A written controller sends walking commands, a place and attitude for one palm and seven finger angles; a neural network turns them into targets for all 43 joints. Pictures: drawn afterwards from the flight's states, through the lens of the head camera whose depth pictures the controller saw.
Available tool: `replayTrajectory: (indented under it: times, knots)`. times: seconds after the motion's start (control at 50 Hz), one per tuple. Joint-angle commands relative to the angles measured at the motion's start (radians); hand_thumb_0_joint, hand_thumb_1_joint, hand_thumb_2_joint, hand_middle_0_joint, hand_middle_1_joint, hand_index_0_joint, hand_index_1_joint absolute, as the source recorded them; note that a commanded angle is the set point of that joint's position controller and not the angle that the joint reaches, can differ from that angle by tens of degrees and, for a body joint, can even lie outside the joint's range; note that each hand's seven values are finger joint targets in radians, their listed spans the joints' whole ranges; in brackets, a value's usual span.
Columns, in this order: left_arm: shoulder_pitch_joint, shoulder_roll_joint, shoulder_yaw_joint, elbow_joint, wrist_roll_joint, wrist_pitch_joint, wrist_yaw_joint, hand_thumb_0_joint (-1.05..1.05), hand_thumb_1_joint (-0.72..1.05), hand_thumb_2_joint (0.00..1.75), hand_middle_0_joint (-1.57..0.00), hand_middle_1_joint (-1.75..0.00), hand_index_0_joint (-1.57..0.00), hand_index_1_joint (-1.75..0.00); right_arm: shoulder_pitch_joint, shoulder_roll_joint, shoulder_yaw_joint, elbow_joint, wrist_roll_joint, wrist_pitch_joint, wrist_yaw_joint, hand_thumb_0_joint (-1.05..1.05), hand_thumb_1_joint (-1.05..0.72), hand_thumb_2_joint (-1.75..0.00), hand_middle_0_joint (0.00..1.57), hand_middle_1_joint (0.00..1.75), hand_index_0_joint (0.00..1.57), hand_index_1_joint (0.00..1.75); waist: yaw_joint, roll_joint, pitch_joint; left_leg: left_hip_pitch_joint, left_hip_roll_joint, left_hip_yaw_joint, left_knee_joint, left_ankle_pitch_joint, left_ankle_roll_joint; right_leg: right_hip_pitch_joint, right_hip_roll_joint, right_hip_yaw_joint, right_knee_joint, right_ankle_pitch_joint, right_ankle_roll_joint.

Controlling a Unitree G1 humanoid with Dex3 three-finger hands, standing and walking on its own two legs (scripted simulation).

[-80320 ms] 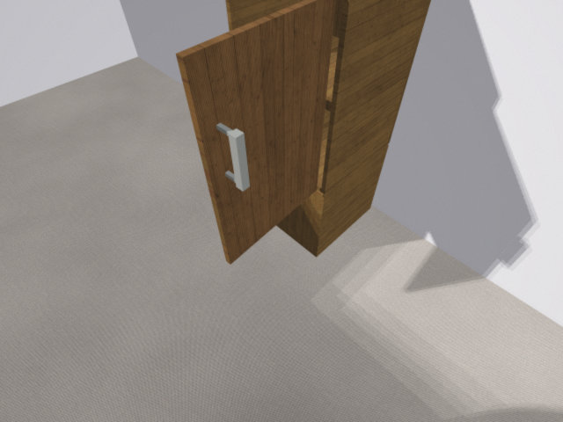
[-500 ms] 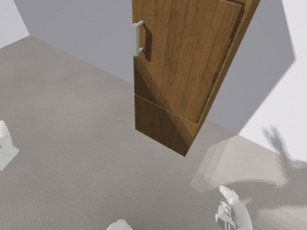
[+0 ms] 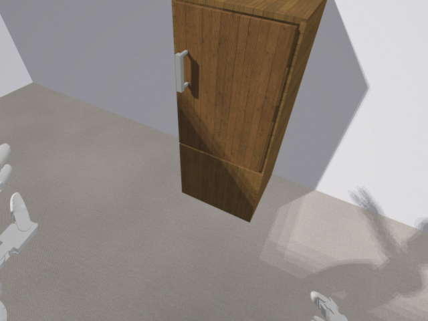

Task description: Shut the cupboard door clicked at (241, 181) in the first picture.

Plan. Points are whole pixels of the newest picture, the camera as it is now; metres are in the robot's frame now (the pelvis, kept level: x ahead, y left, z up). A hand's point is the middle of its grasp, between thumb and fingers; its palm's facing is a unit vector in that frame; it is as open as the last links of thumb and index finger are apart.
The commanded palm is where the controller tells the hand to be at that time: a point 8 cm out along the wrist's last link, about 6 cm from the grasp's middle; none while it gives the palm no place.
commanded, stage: stop stepping back and stand still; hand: left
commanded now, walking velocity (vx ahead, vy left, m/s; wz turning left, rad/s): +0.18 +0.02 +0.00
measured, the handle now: (182, 71) +0.92 +0.14 +0.04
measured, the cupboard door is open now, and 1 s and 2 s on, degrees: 0 0 0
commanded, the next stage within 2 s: let the arm hang, fingers relaxed in 0.60 s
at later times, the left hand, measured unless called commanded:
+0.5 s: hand (31, 204) +0.23 +0.27 +0.17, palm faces +0.41 -0.79 -0.45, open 7.4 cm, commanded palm +0.16 +0.32 +0.18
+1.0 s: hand out of the picture +0.04 +0.19 -0.17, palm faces +0.04 -0.99 -0.17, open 7.1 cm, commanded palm none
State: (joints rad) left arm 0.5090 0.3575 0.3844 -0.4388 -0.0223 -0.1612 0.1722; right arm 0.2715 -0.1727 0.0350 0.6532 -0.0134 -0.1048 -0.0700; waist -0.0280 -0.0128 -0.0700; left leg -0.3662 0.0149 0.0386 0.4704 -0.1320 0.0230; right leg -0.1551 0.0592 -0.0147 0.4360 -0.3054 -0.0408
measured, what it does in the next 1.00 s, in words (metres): stands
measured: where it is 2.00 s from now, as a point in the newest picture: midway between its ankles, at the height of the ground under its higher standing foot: outside the picture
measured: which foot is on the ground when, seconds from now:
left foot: down 0.00-1.00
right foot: down 0.00-1.00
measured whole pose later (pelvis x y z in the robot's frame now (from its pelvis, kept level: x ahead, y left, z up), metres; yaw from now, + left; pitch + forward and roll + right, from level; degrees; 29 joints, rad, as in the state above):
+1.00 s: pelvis -0.02 +0.02 -0.01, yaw +2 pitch -1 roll -1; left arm 0.34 0.17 0.01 0.76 0.02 0.07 0.02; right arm 0.26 -0.25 0.01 0.86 -0.03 0.04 0.01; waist -0.03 -0.03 0.01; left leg -0.37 0.01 0.06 0.60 -0.21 0.03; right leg -0.21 0.00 -0.04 0.59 -0.36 -0.01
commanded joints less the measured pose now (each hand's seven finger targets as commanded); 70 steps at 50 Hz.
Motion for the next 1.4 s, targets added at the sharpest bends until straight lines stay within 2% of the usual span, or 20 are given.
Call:
replayTrajectory:
  times: [0.0,0.06,0.1,0.2,0.26,0.32,0.36,0.42,0.5,0.56,0.66,0.68,0.7,0.74,0.82,0.86,0.94,1.04,1.2,1.38]
  knots:
    - [-0.024,0.256,0.159,-0.251,-0.027,-0.062,0.015,0.00,0.90,0.90,-0.20,-0.30,-0.20,-0.30,-0.137,-0.137,-0.073,-0.170,0.002,-0.026,-0.011,0.00,-0.90,-0.90,0.20,0.30,0.20,0.30,0.017,-0.056,-0.044,0.061,0.033,-0.050,0.109,-0.232,-0.016,-0.098,-0.192,0.246,-0.185,-0.255,-0.080]
    - [-0.007,0.265,0.184,-0.216,-0.029,-0.058,0.026,0.00,0.90,0.90,-0.20,-0.30,-0.20,-0.30,-0.145,-0.142,-0.072,-0.164,0.011,0.000,-0.008,0.00,-0.90,-0.90,0.20,0.30,0.20,0.30,0.027,-0.099,0.055,-0.158,0.012,-0.038,0.394,-0.233,-0.027,-0.091,-0.343,0.435,-0.263,-0.292,-0.189]
    - [-0.046,0.247,0.157,-0.183,-0.022,-0.074,0.023,0.00,0.90,0.90,-0.20,-0.30,-0.20,-0.30,-0.134,-0.139,-0.064,-0.158,0.014,0.002,-0.008,0.00,-0.90,-0.90,0.20,0.30,0.20,0.30,0.019,-0.083,0.110,-0.238,0.041,-0.056,0.373,-0.250,-0.025,-0.028,-0.344,0.365,-0.213,-0.133,-0.193]
    - [-0.114,0.208,0.094,-0.088,-0.009,-0.074,0.024,0.00,0.90,0.90,-0.20,-0.30,-0.20,-0.30,-0.119,-0.142,-0.061,-0.141,0.013,-0.008,-0.024,0.00,-0.90,-0.90,0.20,0.30,0.20,0.30,0.014,-0.007,0.134,0.108,0.011,0.035,0.055,-0.118,0.002,-0.187,-0.217,0.163,-0.102,-0.024,-0.078]
    - [-0.116,0.216,0.094,-0.193,-0.018,-0.084,0.016,0.00,0.90,0.90,-0.20,-0.30,-0.20,-0.30,-0.119,-0.183,-0.086,-0.171,0.025,-0.021,-0.028,0.00,-0.90,-0.90,0.20,0.30,0.20,0.30,0.016,0.151,0.039,0.293,0.148,-0.165,-0.043,0.071,0.066,-0.226,-0.092,0.059,0.135,0.157,0.033]
    - [-0.141,0.254,0.130,-0.301,-0.011,-0.104,0.012,0.00,0.90,0.90,-0.20,-0.30,-0.20,-0.30,-0.116,-0.154,-0.069,-0.162,0.007,-0.042,-0.020,0.00,-0.90,-0.90,0.20,0.30,0.20,0.30,0.015,0.181,-0.023,0.282,0.235,-0.293,-0.105,0.279,0.103,-0.198,-0.059,0.005,0.214,-0.022,0.055]
    - [-0.141,0.284,0.162,-0.352,-0.011,-0.110,0.014,0.00,0.90,0.90,-0.20,-0.30,-0.20,-0.30,-0.127,-0.159,-0.070,-0.161,0.009,-0.059,-0.014,0.00,-0.90,-0.90,0.20,0.30,0.20,0.30,0.029,0.139,-0.029,0.236,0.210,-0.215,-0.085,0.244,0.074,-0.122,-0.062,0.003,0.111,-0.011,0.052]
    - [0.003,0.255,0.178,-0.314,-0.019,-0.110,0.016,0.00,0.90,0.90,-0.20,-0.30,-0.20,-0.30,-0.119,-0.150,-0.068,-0.175,0.022,-0.056,-0.005,0.00,-0.90,-0.90,0.20,0.30,0.20,0.30,0.022,0.133,-0.085,0.162,0.120,-0.085,-0.014,0.217,0.017,0.019,-0.089,0.047,0.021,0.272,0.028]
    - [0.099,0.250,0.205,-0.249,-0.038,-0.104,0.014,0.00,0.90,0.90,-0.20,-0.30,-0.20,-0.30,-0.096,-0.139,-0.067,-0.175,0.025,-0.022,0.006,0.00,-0.90,-0.90,0.20,0.30,0.20,0.30,0.012,0.072,-0.182,0.196,0.087,-0.024,0.070,0.390,-0.012,0.074,-0.134,0.093,0.057,0.621,0.011]
    - [0.146,0.259,0.222,-0.183,-0.049,-0.083,0.010,0.00,0.90,0.90,-0.20,-0.30,-0.20,-0.30,-0.105,-0.139,-0.066,-0.184,0.029,0.002,-0.001,0.00,-0.90,-0.90,0.20,0.30,0.20,0.30,0.013,0.028,-0.186,0.209,0.090,-0.011,0.068,0.412,-0.008,0.061,-0.129,0.081,0.053,0.675,0.026]
    - [0.067,0.247,0.173,-0.173,-0.045,-0.060,0.002,0.00,0.90,0.90,-0.20,-0.30,-0.20,-0.30,-0.129,-0.141,-0.061,-0.193,0.033,0.020,-0.014,0.00,-0.90,-0.90,0.20,0.30,0.20,0.30,0.013,0.028,-0.114,0.200,0.096,-0.017,0.034,0.319,-0.004,-0.001,-0.122,0.076,0.008,0.551,0.038]
    - [-0.046,0.069,-0.296,0.450,0.018,0.089,-0.129,0.00,0.90,0.90,-0.20,-0.30,-0.20,-0.30,-0.220,-0.310,-0.087,-0.080,0.060,-0.047,0.069,0.00,-0.90,-0.90,0.20,0.30,0.20,0.30,-0.007,0.069,0.022,0.132,0.092,-0.033,0.149,0.458,-0.003,-0.105,-0.186,0.006,0.129,0.656,0.014]
    - [-0.053,0.039,-0.284,0.504,0.026,0.164,-0.149,0.00,0.90,0.90,-0.20,-0.30,-0.20,-0.30,-0.139,-0.281,-0.109,-0.030,0.028,-0.014,0.076,0.00,-0.90,-0.90,0.20,0.30,0.20,0.30,0.002,0.070,-0.034,0.183,0.106,-0.028,0.124,0.381,-0.010,-0.141,-0.169,0.060,0.103,0.468,0.008]
    - [-0.085,0.004,-0.303,0.565,0.032,0.187,-0.162,0.00,0.90,0.90,-0.20,-0.30,-0.20,-0.30,-0.120,-0.256,-0.085,-0.010,0.017,0.021,0.071,0.00,-0.90,-0.90,0.20,0.30,0.20,0.30,0.020,0.063,0.005,0.101,0.140,-0.068,0.069,0.172,0.017,-0.170,-0.142,0.028,0.097,0.135,0.021]
    - [-0.175,0.046,-0.310,0.796,0.048,0.166,-0.171,0.00,0.90,0.90,-0.20,-0.30,-0.20,-0.30,-0.123,-0.237,-0.059,0.016,-0.004,0.070,0.066,0.00,-0.90,-0.90,0.20,0.30,0.20,0.30,0.024,-0.200,0.047,0.072,0.087,-0.106,0.065,-0.003,0.027,-0.172,-0.168,0.098,-0.011,0.013,-0.015]
    - [-0.216,0.043,-0.325,0.919,0.048,0.168,-0.163,0.00,0.90,0.90,-0.20,-0.30,-0.20,-0.30,-0.091,-0.210,-0.056,0.053,-0.013,0.097,0.069,0.00,-0.90,-0.90,0.20,0.30,0.20,0.30,0.003,-0.245,0.093,0.130,0.036,-0.071,0.118,-0.074,0.007,-0.272,-0.215,0.146,-0.090,-0.087,-0.056]
    - [-0.245,0.009,-0.349,1.099,0.040,0.179,-0.154,0.00,0.90,0.90,-0.20,-0.30,-0.20,-0.30,-0.032,-0.175,-0.050,0.148,-0.019,0.122,0.066,0.00,-0.90,-0.90,0.20,0.30,0.20,0.30,-0.021,0.015,0.135,0.190,0.048,-0.082,0.058,-0.103,-0.002,-0.326,-0.185,0.133,-0.085,-0.175,-0.057]
    - [-0.092,-0.043,-0.338,1.309,0.038,0.182,-0.155,0.00,0.90,0.90,-0.20,-0.30,-0.20,-0.30,-0.023,-0.177,-0.059,0.227,-0.016,0.114,0.049,0.00,-0.90,-0.90,0.20,0.30,0.20,0.30,0.047,0.317,0.090,0.006,0.116,-0.195,-0.212,-0.339,0.033,-0.032,-0.094,0.027,0.018,-0.030,-0.008]
    - [-0.081,-0.061,-0.354,1.474,0.037,0.159,-0.152,0.00,0.90,0.90,-0.20,-0.30,-0.20,-0.30,0.069,-0.151,-0.072,0.339,-0.002,0.113,0.038,0.00,-0.90,-0.90,0.20,0.30,0.20,0.30,0.023,0.000,0.099,0.129,0.097,-0.135,-0.154,-0.214,0.021,-0.088,-0.134,0.076,-0.112,-0.036,-0.023]
    - [-0.068,-0.082,-0.358,1.546,0.039,0.164,-0.139,0.00,0.90,0.90,-0.20,-0.30,-0.20,-0.30,0.096,-0.108,-0.070,0.415,-0.003,0.125,0.040,0.00,-0.90,-0.90,0.20,0.30,0.20,0.30,0.011,-0.028,0.211,0.152,0.091,-0.105,-0.149,-0.220,0.017,-0.220,-0.137,0.089,-0.153,-0.157,-0.012]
